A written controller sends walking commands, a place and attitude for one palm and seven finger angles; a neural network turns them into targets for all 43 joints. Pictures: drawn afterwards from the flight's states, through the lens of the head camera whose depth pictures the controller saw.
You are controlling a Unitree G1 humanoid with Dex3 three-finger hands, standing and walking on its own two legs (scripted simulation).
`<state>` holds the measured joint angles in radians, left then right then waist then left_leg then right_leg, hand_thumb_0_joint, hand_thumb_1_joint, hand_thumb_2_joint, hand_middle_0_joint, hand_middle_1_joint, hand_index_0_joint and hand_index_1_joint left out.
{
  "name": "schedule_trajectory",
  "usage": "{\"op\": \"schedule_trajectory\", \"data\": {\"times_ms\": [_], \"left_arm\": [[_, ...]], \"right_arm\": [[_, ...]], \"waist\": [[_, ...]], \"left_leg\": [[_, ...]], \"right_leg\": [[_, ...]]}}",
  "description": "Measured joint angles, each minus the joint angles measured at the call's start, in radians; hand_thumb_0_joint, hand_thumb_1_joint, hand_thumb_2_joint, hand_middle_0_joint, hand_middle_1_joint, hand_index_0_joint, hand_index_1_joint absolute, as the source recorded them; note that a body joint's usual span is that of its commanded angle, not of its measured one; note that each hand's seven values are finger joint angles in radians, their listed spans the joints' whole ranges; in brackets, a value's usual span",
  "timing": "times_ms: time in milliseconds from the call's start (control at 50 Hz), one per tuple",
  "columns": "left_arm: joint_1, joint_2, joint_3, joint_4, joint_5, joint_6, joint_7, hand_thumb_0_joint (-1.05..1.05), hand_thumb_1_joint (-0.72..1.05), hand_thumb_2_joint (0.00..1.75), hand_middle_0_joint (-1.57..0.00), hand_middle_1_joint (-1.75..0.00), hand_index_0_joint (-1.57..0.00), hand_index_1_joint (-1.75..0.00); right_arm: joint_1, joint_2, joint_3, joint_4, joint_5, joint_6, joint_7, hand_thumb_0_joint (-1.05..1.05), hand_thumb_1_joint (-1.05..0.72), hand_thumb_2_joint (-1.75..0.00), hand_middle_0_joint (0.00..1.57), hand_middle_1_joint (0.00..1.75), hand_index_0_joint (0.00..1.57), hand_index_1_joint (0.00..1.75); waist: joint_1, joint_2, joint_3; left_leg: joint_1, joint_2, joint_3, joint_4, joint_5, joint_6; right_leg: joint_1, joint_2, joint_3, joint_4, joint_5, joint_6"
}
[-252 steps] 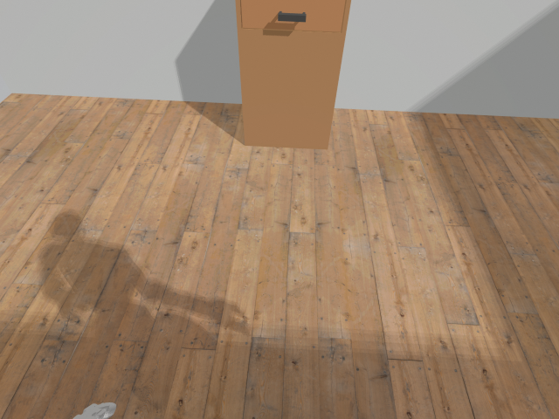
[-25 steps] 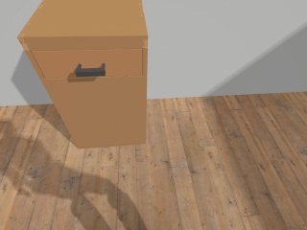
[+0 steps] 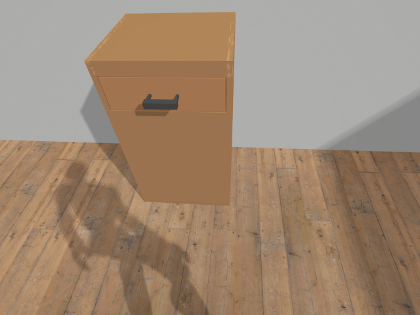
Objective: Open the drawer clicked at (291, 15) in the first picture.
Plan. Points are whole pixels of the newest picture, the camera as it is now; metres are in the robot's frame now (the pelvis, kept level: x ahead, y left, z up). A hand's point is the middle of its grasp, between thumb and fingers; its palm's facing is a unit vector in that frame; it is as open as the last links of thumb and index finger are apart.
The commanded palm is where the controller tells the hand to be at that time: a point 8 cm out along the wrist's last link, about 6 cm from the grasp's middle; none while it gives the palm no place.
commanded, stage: take the last steps up to it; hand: left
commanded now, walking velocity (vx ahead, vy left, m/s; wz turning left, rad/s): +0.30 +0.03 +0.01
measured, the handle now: (161, 100) +0.79 +0.24 -0.05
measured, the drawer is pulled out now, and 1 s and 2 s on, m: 0.00 0.00 0.00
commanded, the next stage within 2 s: come to a stop and stand still in 0.70 s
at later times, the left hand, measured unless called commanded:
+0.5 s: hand (129, 303) +0.18 +0.22 -0.18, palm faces +0.02 -0.98 -0.21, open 7.4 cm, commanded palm none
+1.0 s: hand (157, 264) +0.28 +0.17 -0.20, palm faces +0.04 -0.99 -0.15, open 7.3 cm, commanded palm none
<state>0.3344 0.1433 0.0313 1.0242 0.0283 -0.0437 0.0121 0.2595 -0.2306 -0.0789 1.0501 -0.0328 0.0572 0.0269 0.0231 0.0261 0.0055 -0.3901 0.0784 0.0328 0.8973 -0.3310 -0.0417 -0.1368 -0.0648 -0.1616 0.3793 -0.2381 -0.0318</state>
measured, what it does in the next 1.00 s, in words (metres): walks ahead: left foot, then right foot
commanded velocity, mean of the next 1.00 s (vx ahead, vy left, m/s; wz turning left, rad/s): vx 0.13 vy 0.00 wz -0.02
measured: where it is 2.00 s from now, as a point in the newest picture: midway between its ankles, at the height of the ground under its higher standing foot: outside the picture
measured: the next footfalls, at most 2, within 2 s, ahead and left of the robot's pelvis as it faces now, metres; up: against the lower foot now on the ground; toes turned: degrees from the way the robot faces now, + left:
left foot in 0.18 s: +0.07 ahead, +0.17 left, +0.00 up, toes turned +7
right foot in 0.56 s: +0.28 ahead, -0.09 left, +0.00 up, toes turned -10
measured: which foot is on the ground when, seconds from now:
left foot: up 0.00-0.16, down 0.18-0.56, up 0.58-0.94, down 0.96-1.00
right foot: down 0.00-0.18, up 0.20-0.54, down 0.56-1.00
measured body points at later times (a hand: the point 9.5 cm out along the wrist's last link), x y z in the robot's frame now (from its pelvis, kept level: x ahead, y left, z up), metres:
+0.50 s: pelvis +0.13 +0.03 -0.02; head +0.14 +0.01 +0.43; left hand +0.18 +0.27 -0.16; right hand +0.08 -0.20 -0.18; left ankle +0.03 +0.16 -0.75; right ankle +0.21 -0.09 -0.73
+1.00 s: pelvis +0.28 +0.01 -0.02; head +0.30 +0.02 +0.43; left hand +0.28 +0.23 -0.18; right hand +0.35 -0.21 -0.16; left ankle +0.35 +0.13 -0.75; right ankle +0.24 -0.08 -0.75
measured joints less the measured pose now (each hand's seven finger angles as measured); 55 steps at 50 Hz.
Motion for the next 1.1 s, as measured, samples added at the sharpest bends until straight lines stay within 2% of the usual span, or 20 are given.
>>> {"op": "schedule_trajectory", "data": {"times_ms": [100, 160, 180, 240, 300, 340, 380, 440, 540, 560, 580, 640, 660, 700, 800, 900, 960, 1040, 1100], "left_arm": [[0.068, 0.007, 0.003, 0.058, 0.005, 0.003, -0.009, 0.00, 0.91, 0.90, -0.20, -0.30, -0.21, -0.30], [0.108, 0.015, 0.009, 0.097, -0.002, 0.016, -0.012, 0.00, 0.90, 0.90, -0.20, -0.30, -0.21, -0.30], [0.125, 0.013, 0.009, 0.106, -0.006, 0.021, -0.013, 0.00, 0.90, 0.90, -0.20, -0.30, -0.21, -0.30], [0.124, 0.025, 0.012, 0.138, -0.004, 0.053, -0.016, 0.01, 0.90, 0.90, -0.20, -0.30, -0.20, -0.30], [0.091, 0.029, 0.017, 0.137, 0.001, 0.060, -0.025, 0.01, 0.91, 0.90, -0.20, -0.30, -0.20, -0.30], [0.053, 0.032, 0.021, 0.118, 0.001, 0.054, -0.030, 0.01, 0.91, 0.90, -0.19, -0.30, -0.20, -0.30], [0.009, 0.035, 0.023, 0.090, -0.001, 0.046, -0.032, 0.01, 0.91, 0.90, -0.19, -0.30, -0.20, -0.30], [-0.058, 0.037, 0.026, 0.050, -0.005, 0.040, -0.034, 0.01, 0.91, 0.90, -0.19, -0.30, -0.20, -0.29], [-0.142, 0.038, 0.029, -0.003, -0.007, 0.018, -0.039, 0.01, 0.91, 0.90, -0.19, -0.30, -0.20, -0.29], [-0.153, 0.040, 0.030, -0.010, -0.004, 0.003, -0.039, 0.00, 0.91, 0.90, -0.19, -0.30, -0.20, -0.30], [-0.165, 0.037, 0.031, -0.014, -0.002, -0.011, -0.035, 0.00, 0.91, 0.90, -0.19, -0.30, -0.20, -0.30], [-0.174, 0.025, 0.024, -0.020, -0.010, -0.029, -0.023, 0.00, 0.91, 0.90, -0.19, -0.30, -0.20, -0.30], [-0.169, 0.021, 0.020, -0.018, -0.012, -0.028, -0.019, 0.00, 0.91, 0.90, -0.19, -0.30, -0.20, -0.30], [-0.152, 0.008, 0.014, -0.006, -0.012, -0.024, -0.011, 0.00, 0.91, 0.90, -0.19, -0.30, -0.20, -0.30], [-0.101, 0.011, 0.013, 0.030, -0.009, -0.023, 0.003, 0.00, 0.94, 0.90, -0.20, -0.30, -0.21, -0.30], [-0.060, -0.006, -0.004, 0.063, -0.008, -0.005, 0.004, 0.00, 0.92, 0.90, -0.20, -0.30, -0.20, -0.30], [-0.038, -0.019, -0.014, 0.079, -0.014, 0.018, 0.011, 0.00, 0.92, 0.90, -0.20, -0.30, -0.20, -0.30], [-0.048, -0.004, -0.013, 0.074, -0.020, 0.055, 0.025, 0.00, 0.91, 0.90, -0.20, -0.30, -0.20, -0.30], [-0.076, 0.005, -0.009, 0.054, -0.020, 0.074, 0.021, 0.00, 0.91, 0.90, -0.20, -0.30, -0.20, -0.30]], "right_arm": [[-0.037, 0.017, 0.016, -0.003, 0.007, -0.021, 0.001, 0.01, -0.91, -0.90, 0.20, 0.30, 0.20, 0.30], [-0.057, 0.034, 0.031, -0.014, 0.011, -0.051, -0.002, 0.01, -0.91, -0.90, 0.20, 0.30, 0.20, 0.30], [-0.058, 0.033, 0.035, -0.022, 0.012, -0.066, -0.005, 0.01, -0.91, -0.90, 0.20, 0.30, 0.20, 0.30], [-0.064, 0.070, 0.043, -0.028, 0.008, -0.089, -0.018, 0.00, -0.91, -0.90, 0.20, 0.30, 0.20, 0.30], [-0.031, 0.074, 0.035, -0.032, 0.013, -0.105, -0.042, -0.01, -0.94, -0.90, 0.20, 0.30, 0.21, 0.30], [-0.003, 0.068, 0.038, -0.018, 0.011, -0.107, -0.045, -0.01, -0.95, -0.90, 0.20, 0.30, 0.21, 0.30], [0.028, 0.067, 0.041, 0.003, 0.011, -0.107, -0.046, -0.01, -0.94, -0.90, 0.20, 0.30, 0.21, 0.30], [0.071, 0.070, 0.042, 0.036, 0.008, -0.103, -0.044, -0.01, -0.93, -0.90, 0.20, 0.30, 0.20, 0.30], [0.122, 0.070, 0.039, 0.079, 0.003, -0.088, -0.037, 0.00, -0.92, -0.90, 0.20, 0.30, 0.20, 0.30], [0.131, 0.070, 0.038, 0.086, 0.006, -0.086, -0.034, 0.00, -0.91, -0.90, 0.20, 0.30, 0.20, 0.30], [0.128, 0.068, 0.037, 0.093, 0.010, -0.079, -0.031, 0.00, -0.91, -0.90, 0.20, 0.30, 0.20, 0.30], [0.096, 0.062, 0.034, 0.095, 0.017, -0.062, -0.027, 0.01, -0.91, -0.90, 0.20, 0.30, 0.20, 0.30], [0.082, 0.060, 0.033, 0.091, 0.017, -0.062, -0.026, 0.01, -0.91, -0.90, 0.20, 0.30, 0.20, 0.30], [0.051, 0.054, 0.029, 0.072, 0.014, -0.064, -0.027, 0.01, -0.91, -0.90, 0.20, 0.30, 0.20, 0.30], [-0.019, 0.054, 0.030, 0.023, 0.011, -0.068, -0.026, 0.01, -0.91, -0.90, 0.20, 0.30, 0.20, 0.30], [-0.079, 0.050, 0.040, 0.011, 0.018, -0.066, -0.034, 0.01, -0.93, -0.90, 0.20, 0.30, 0.20, 0.30], [-0.096, 0.054, 0.053, 0.009, 0.022, -0.070, -0.040, 0.00, -0.92, -0.90, 0.20, 0.30, 0.20, 0.30], [-0.118, 0.093, 0.062, 0.003, 0.023, -0.061, -0.050, 0.00, -0.92, -0.90, 0.20, 0.30, 0.20, 0.30], [-0.150, 0.107, 0.063, -0.016, 0.022, -0.050, -0.060, 0.00, -0.92, -0.90, 0.20, 0.30, 0.20, 0.30]], "waist": [[0.036, -0.023, 0.008], [0.046, -0.034, 0.010], [0.044, -0.022, 0.005], [0.032, -0.057, 0.017], [0.007, -0.061, 0.013], [-0.002, -0.057, 0.016], [-0.006, -0.055, 0.020], [-0.013, -0.049, 0.027], [-0.039, -0.018, 0.047], [-0.038, -0.009, 0.051], [-0.038, 0.004, 0.060], [-0.038, 0.016, 0.079], [-0.037, 0.015, 0.078], [-0.039, 0.017, 0.072], [-0.040, 0.009, 0.049], [-0.011, 0.004, 0.048], [0.003, 0.006, 0.047], [0.019, -0.059, 0.058], [0.022, -0.070, 0.085]], "left_leg": [[0.067, -0.004, 0.036, -0.198, -0.044, 0.022], [0.147, -0.015, 0.072, -0.375, 0.013, 0.032], [0.177, -0.012, 0.068, -0.433, 0.022, 0.040], [0.193, -0.030, 0.091, -0.399, 0.040, 0.040], [0.250, -0.040, 0.100, -0.452, 0.037, 0.041], [0.291, -0.049, 0.101, -0.499, 0.045, 0.041], [0.329, -0.056, 0.101, -0.537, 0.048, 0.040], [0.376, -0.059, 0.104, -0.565, 0.032, 0.029], [0.412, -0.028, 0.111, -0.480, -0.078, -0.010], [0.392, -0.012, 0.108, -0.404, -0.121, -0.006], [0.344, 0.004, 0.092, -0.271, -0.161, 0.012], [0.160, -0.008, 0.023, 0.139, -0.162, 0.052], [0.105, -0.009, 0.019, 0.215, -0.127, 0.055], [0.016, 0.001, 0.019, 0.266, -0.060, 0.054], [-0.089, 0.023, 0.036, 0.098, 0.015, 0.028], [-0.051, 0.015, 0.041, -0.163, 0.071, 0.011], [0.042, 0.007, 0.035, -0.347, 0.232, 0.015], [0.074, -0.028, 0.067, -0.359, 0.139, 0.054], [0.070, -0.035, 0.086, -0.387, 0.158, 0.061]], "right_leg": [[0.014, -0.019, -0.004, -0.009, -0.010, 0.022], [0.009, -0.026, -0.003, 0.042, -0.050, 0.044], [-0.008, -0.019, -0.003, 0.087, -0.079, 0.050], [-0.114, -0.031, 0.053, 0.363, -0.211, 0.033], [-0.236, -0.028, 0.075, 0.577, -0.173, 0.024], [-0.298, -0.035, 0.079, 0.625, -0.118, 0.029], [-0.341, -0.043, 0.082, 0.613, -0.077, 0.037], [-0.363, -0.051, 0.075, 0.507, -0.045, 0.044], [-0.294, -0.025, 0.047, 0.270, 0.006, 0.032], [-0.277, -0.014, 0.042, 0.249, 0.037, 0.016], [-0.281, -0.002, 0.033, 0.283, 0.026, -0.003], [-0.237, 0.019, 0.015, 0.286, -0.031, -0.036], [-0.212, 0.025, 0.013, 0.256, -0.027, -0.034], [-0.160, 0.039, 0.008, 0.183, -0.009, -0.035], [-0.060, 0.060, 0.005, 0.044, 0.020, -0.036], [0.003, 0.071, 0.015, 0.015, -0.005, -0.018], [0.013, 0.080, 0.022, 0.076, -0.062, 0.000], [-0.015, 0.038, 0.050, 0.174, -0.137, 0.026], [-0.093, 0.033, 0.086, 0.332, -0.254, 0.034]]}}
